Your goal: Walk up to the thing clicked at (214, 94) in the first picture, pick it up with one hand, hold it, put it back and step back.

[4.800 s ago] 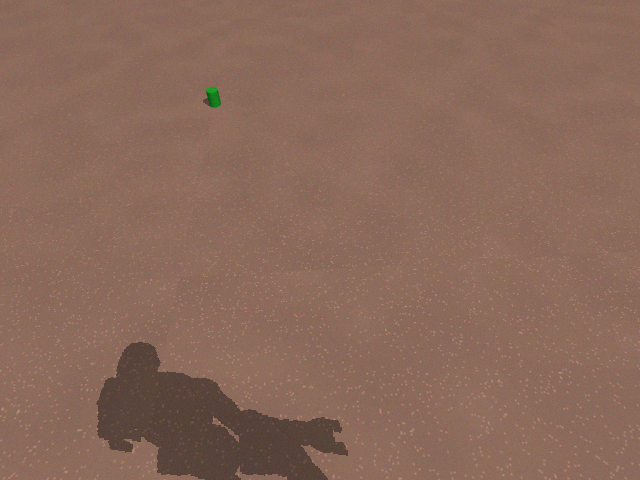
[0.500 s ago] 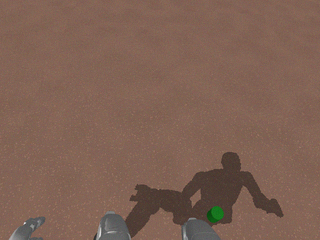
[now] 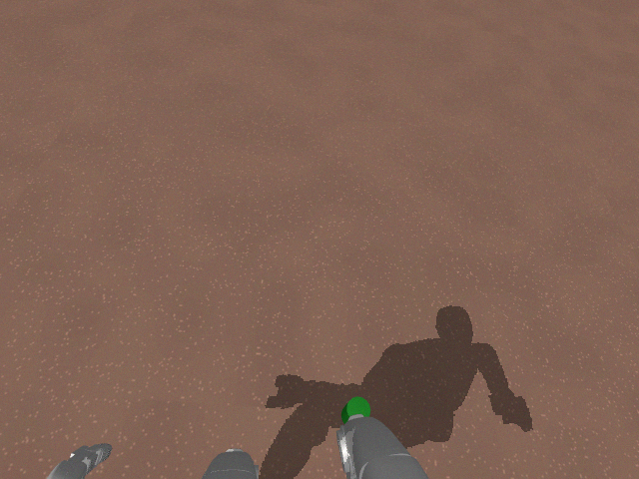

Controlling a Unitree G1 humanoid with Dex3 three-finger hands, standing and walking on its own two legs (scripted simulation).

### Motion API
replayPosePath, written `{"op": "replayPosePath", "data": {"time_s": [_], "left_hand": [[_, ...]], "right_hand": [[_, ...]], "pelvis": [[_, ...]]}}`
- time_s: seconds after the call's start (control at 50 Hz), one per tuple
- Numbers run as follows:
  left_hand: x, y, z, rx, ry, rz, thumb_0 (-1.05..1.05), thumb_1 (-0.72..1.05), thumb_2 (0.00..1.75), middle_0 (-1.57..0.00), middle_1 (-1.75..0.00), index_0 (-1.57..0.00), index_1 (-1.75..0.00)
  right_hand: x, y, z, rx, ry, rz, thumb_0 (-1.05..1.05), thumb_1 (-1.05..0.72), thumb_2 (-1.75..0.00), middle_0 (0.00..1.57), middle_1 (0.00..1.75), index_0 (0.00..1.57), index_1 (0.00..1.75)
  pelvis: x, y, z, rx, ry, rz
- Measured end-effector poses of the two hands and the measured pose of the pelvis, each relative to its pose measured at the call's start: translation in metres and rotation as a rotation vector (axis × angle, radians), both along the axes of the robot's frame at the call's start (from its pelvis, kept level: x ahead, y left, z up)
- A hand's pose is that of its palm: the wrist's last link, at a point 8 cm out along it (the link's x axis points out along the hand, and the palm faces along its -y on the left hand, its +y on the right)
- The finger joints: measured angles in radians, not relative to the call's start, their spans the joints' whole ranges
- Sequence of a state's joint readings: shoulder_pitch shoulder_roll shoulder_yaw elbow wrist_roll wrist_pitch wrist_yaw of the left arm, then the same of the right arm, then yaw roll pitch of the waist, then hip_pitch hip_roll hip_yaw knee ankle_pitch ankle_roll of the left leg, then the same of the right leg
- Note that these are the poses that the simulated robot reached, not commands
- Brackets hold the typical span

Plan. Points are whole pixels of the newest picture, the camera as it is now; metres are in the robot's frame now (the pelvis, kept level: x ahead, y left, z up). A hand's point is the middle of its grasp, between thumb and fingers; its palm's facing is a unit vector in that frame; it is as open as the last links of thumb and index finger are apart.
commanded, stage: walk up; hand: left
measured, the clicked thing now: (355, 412) +0.32 -0.17 -0.71
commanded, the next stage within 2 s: none
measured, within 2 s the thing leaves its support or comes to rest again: neither
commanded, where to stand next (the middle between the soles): -0.03 -0.45 m, yaw +4 degrees
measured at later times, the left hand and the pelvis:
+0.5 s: hand out of the picture +0.01 +0.05 -0.14, palm faces -0.07 -0.93 -0.36, open 7.4 cm; pelvis -0.07 -0.23 +0.00, yaw +0 degrees
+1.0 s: hand out of the picture -0.05 -0.15 -0.18, palm faces -0.08 -0.92 -0.38, open 7.4 cm; pelvis -0.16 -0.45 -0.04, yaw -2 degrees
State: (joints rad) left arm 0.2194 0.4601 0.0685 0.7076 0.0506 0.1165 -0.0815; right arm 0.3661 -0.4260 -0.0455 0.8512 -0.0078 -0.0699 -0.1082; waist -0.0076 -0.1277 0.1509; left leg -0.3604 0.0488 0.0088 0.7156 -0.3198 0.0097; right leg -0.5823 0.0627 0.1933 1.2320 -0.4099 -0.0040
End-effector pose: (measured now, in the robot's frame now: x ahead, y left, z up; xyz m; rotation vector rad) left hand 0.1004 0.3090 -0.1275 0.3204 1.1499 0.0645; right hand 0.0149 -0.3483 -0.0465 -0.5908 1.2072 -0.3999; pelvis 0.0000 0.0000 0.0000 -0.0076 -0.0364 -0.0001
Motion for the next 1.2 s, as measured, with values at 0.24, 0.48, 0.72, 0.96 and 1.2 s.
{"op": "replayPosePath", "data": {"time_s": [0.24,0.48,0.72,0.96,1.2], "left_hand": [[-0.008,-0.116,-0.009,0.095,-0.072,-0.043,0.01,0.91,0.90,-0.20,-0.30,-0.20,-0.30],[-0.092,-0.211,0.024,0.084,0.003,0.040,0.01,0.90,0.90,-0.21,-0.30,-0.21,-0.30],[-0.105,-0.292,-0.002,0.015,-0.003,0.015,0.01,0.90,0.90,-0.20,-0.30,-0.20,-0.30],[-0.132,-0.395,-0.015,0.093,-0.042,0.009,0.01,0.91,0.90,-0.20,-0.30,-0.20,-0.30],[-0.238,-0.497,0.028,0.112,0.067,0.155,0.01,0.90,0.90,-0.21,-0.30,-0.21,-0.30]], "right_hand": [[-0.030,-0.178,-0.029,-0.077,-0.036,0.037,0.01,-0.89,-0.90,0.21,0.30,0.21,0.30],[-0.064,-0.204,-0.049,0.131,0.064,0.010,0.01,-0.90,-0.90,0.20,0.30,0.21,0.30],[-0.115,-0.295,-0.007,0.004,0.027,-0.015,0.01,-0.89,-0.90,0.21,0.30,0.21,0.30],[-0.135,-0.466,-0.018,-0.088,-0.052,0.045,0.01,-0.89,-0.90,0.21,0.30,0.21,0.30],[-0.130,-0.486,-0.062,0.205,0.007,0.036,0.01,-0.90,-0.90,0.20,0.30,0.20,0.30]], "pelvis": [[-0.050,-0.140,-0.040,-0.011,-0.004,-0.056],[-0.072,-0.219,-0.004,-0.002,0.026,-0.011],[-0.108,-0.295,-0.003,0.004,-0.007,0.006],[-0.155,-0.429,-0.038,0.010,-0.008,-0.053],[-0.160,-0.498,-0.001,0.004,0.008,-0.010]]}}
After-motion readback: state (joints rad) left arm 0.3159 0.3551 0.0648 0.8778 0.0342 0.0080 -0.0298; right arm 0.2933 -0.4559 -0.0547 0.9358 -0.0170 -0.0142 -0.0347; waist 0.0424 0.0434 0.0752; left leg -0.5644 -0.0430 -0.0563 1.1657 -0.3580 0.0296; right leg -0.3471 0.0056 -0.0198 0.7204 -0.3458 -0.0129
